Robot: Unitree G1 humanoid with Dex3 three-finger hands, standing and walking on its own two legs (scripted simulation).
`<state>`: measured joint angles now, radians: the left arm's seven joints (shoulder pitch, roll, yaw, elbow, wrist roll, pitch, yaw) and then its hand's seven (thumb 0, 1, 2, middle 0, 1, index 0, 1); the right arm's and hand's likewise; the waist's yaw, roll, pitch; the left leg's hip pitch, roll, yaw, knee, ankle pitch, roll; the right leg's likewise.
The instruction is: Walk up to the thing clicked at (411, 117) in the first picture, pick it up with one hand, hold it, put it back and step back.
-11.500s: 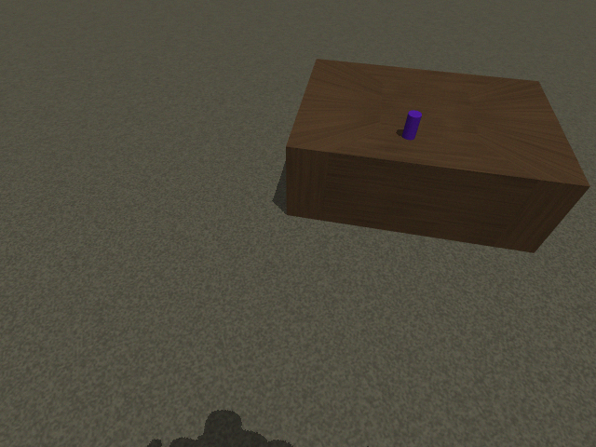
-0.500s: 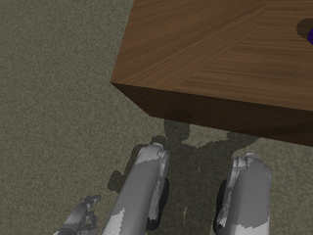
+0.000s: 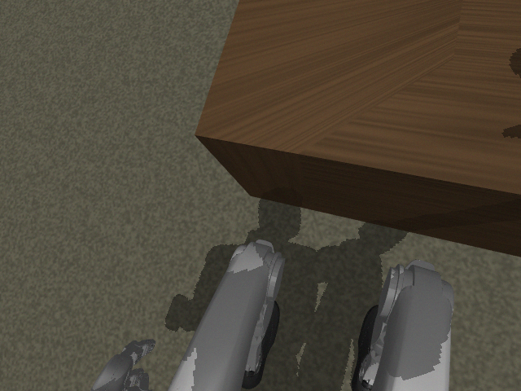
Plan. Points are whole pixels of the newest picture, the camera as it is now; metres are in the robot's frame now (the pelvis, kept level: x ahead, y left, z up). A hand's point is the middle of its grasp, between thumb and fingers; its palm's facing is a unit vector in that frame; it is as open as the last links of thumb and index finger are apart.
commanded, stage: close in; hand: right
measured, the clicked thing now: out of the picture +0.56 -0.31 +0.01
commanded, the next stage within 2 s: close in 0.42 s
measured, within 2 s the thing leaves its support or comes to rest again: leaves its support in 1.62 s
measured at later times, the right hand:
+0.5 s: hand out of the picture +0.54 -0.31 +0.03, palm faces +0.32 +0.95 -0.01, open 17.3 cm
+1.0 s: hand out of the picture +0.55 -0.31 +0.02, palm faces +0.32 +0.95 -0.02, open 11.6 cm
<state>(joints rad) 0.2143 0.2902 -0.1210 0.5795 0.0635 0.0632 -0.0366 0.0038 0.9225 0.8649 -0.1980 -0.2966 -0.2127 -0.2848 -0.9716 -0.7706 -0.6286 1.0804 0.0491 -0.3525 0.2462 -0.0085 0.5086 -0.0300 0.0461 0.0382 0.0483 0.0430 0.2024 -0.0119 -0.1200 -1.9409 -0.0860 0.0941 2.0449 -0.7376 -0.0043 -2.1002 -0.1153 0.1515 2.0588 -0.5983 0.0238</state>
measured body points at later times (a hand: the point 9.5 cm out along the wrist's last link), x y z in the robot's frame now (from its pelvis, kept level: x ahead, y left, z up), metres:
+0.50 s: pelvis +0.00 +0.00 +0.00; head +0.22 -0.05 +0.38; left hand +0.08 +0.27 -0.12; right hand +0.51 -0.36 +0.03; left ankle +0.07 +0.12 -0.40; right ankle +0.09 -0.15 -0.40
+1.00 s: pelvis +0.00 +0.00 -0.01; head +0.24 -0.06 +0.37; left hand +0.07 +0.27 -0.12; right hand +0.53 -0.36 +0.03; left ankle +0.07 +0.12 -0.40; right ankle +0.09 -0.15 -0.40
